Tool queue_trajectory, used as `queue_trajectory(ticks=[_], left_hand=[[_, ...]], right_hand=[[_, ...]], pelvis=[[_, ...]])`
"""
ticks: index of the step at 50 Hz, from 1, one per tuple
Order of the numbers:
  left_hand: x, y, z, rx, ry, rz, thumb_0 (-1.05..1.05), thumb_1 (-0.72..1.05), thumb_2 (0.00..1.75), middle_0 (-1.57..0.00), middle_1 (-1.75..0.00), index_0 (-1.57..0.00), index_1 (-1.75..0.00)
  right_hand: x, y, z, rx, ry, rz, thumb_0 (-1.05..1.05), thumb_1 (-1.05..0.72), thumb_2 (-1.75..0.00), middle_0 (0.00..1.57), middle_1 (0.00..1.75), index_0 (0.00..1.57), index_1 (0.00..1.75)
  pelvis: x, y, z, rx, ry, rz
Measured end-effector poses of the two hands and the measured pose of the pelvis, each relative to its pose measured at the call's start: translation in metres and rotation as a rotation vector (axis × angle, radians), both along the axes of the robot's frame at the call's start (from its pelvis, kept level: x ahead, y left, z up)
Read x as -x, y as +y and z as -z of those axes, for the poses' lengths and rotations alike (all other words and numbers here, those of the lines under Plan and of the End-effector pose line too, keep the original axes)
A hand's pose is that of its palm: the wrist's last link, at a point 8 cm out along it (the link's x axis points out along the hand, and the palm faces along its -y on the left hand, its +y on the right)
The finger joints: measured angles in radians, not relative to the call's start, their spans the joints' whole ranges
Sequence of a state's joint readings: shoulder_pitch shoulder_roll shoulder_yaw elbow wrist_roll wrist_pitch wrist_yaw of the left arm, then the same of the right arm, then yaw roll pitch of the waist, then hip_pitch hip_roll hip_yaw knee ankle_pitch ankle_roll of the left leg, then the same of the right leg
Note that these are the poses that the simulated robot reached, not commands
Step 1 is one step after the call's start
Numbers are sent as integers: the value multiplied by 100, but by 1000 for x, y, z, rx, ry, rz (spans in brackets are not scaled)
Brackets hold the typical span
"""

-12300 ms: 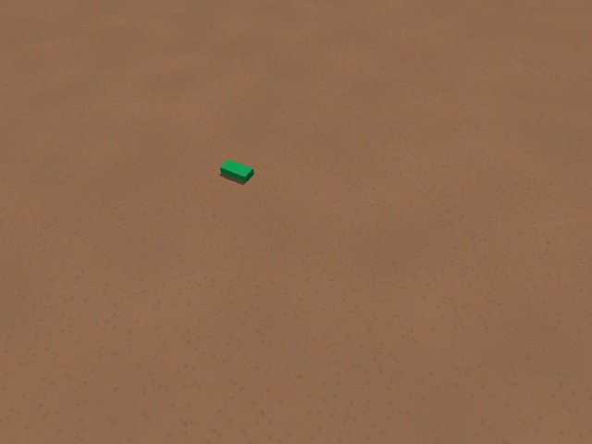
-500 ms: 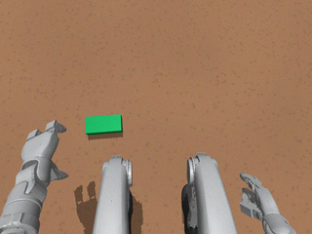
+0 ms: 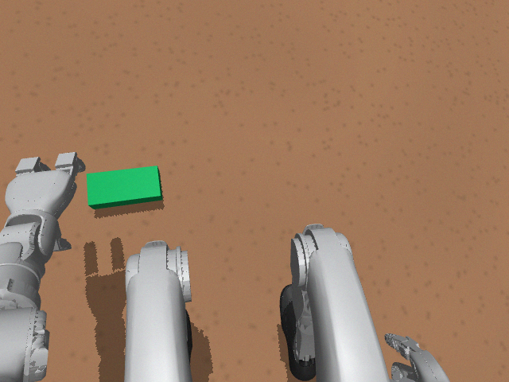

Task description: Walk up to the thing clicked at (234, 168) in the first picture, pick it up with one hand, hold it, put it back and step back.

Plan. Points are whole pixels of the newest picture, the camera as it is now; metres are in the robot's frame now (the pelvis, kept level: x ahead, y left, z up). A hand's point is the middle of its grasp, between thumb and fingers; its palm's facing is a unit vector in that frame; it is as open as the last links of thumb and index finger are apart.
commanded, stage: rise first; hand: left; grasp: from above
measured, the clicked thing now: (125, 187) +0.50 +0.25 -0.35
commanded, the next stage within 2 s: none
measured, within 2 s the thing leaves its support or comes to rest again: neither
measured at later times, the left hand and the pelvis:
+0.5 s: hand (77, 203) +0.42 +0.30 -0.20, palm faces -0.45 -0.06 -0.89, open 14.1 cm; pelvis +0.01 +0.00 -0.03, yaw -1 degrees
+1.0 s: hand (86, 198) +0.44 +0.29 -0.22, palm faces -0.45 -0.08 -0.89, open 14.1 cm; pelvis +0.02 +0.00 -0.04, yaw -2 degrees
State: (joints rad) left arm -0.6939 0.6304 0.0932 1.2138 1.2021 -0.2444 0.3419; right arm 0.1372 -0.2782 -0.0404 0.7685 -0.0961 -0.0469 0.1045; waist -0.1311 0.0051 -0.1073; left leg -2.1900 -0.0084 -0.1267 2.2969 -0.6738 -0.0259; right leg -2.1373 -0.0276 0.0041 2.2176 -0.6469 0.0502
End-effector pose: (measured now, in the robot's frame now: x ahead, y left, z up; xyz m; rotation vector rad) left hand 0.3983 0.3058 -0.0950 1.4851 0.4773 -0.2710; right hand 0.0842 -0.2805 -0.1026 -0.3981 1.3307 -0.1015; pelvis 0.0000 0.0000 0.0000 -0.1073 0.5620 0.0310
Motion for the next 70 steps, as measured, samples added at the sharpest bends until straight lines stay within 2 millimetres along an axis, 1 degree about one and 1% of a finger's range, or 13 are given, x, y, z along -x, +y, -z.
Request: queue_trajectory(ticks=[7, 15, 20, 26, 33, 40, 60, 70], left_hand=[[-11, -3, 18, -13, -2, 34, 0, -55, 106, -8, -97, -6, -98], [-19, -5, 34, -16, -12, 16, 0, -53, 103, -8, -98, -7, -99], [-25, -7, 43, -19, -7, 7, 0, -52, 102, -8, -99, -8, -99], [-31, -10, 50, -15, -4, -2, 0, -51, 100, -8, -100, -8, -99], [-38, -13, 57, -7, -1, -4, 0, -51, 100, -9, -100, -9, -100], [-40, -15, 65, -3, 5, -1, 0, -51, 100, -9, -101, -9, -100], [-50, -19, 74, -3, -7, 4, 0, -54, 103, -10, -98, -8, -100], [-57, -20, 77, 0, -12, 6, 0, -54, 104, -11, -98, -8, -100]], right_hand=[[-5, 2, 9, 4, 9, -20, 0, -90, -90, 20, 30, 20, 30], [-11, 7, 21, -11, 16, -45, 0, -90, -90, 20, 30, 20, 30], [-9, 10, 26, -20, 29, -47, 0, -90, -90, 20, 30, 20, 30], [-2, 10, 29, -25, 53, -39, 0, -90, -90, 20, 30, 20, 30], [7, 8, 31, -22, 87, -29, 0, -90, -90, 20, 30, 20, 30], [12, 5, 32, -18, 108, -28, 0, -90, -90, 20, 30, 20, 30], [12, 4, 36, -15, 116, -52, 0, -91, -90, 20, 30, 20, 30], [18, 6, 35, -16, 124, -52, 0, -91, -90, 20, 30, 20, 30]], pelvis=[[-3, 2, 12, 8, 7, 2], [-6, 3, 21, 10, 17, 4], [-8, 3, 25, 10, 23, 6], [-11, 2, 29, 11, 30, 8], [-13, 2, 32, 13, 37, 11], [-15, 1, 35, 13, 38, 14], [-16, 1, 43, 20, 35, 18], [-16, 3, 45, 26, 35, 20]])
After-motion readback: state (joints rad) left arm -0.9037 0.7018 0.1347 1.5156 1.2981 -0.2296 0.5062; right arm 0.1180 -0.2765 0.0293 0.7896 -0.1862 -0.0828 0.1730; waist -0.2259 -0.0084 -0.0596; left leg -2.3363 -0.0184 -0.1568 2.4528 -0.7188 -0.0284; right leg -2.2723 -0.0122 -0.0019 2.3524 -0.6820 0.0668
